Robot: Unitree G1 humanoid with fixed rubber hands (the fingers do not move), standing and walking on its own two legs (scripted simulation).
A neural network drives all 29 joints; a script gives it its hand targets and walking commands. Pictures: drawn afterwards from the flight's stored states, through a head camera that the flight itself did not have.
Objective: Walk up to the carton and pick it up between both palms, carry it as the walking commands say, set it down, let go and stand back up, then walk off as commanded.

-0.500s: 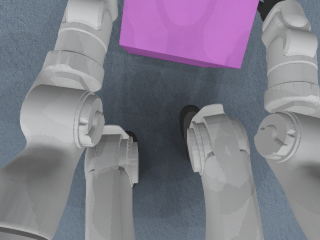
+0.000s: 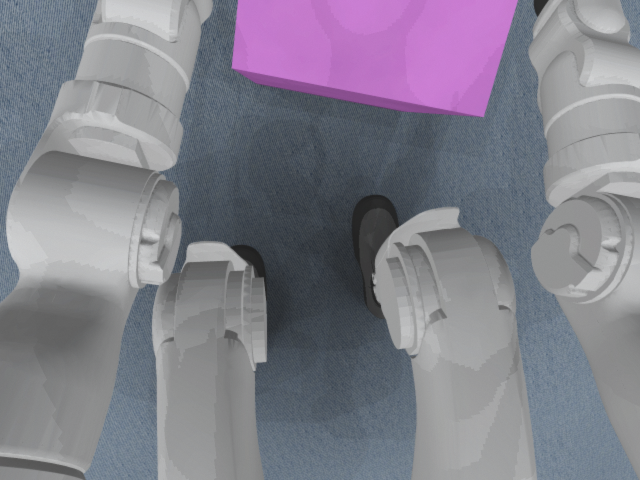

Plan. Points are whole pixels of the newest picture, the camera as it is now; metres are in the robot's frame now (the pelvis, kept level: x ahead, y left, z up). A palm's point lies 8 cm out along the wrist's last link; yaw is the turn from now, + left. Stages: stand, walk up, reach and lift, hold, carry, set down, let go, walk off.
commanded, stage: set down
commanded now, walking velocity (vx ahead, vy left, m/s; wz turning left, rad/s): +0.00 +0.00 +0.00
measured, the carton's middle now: out of the picture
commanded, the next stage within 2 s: let go in 1.56 s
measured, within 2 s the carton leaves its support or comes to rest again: neither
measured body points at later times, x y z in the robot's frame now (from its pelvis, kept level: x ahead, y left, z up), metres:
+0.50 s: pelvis +0.00 +0.00 +0.02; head +0.36 -0.05 +0.27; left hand +0.62 +0.04 -0.12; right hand +0.52 -0.32 -0.12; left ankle +0.09 +0.11 -0.35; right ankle +0.14 -0.12 -0.35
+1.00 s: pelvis +0.02 -0.01 +0.14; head +0.35 -0.05 +0.43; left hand +0.63 +0.05 +0.03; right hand +0.52 -0.32 +0.03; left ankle +0.09 +0.11 -0.35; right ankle +0.14 -0.13 -0.35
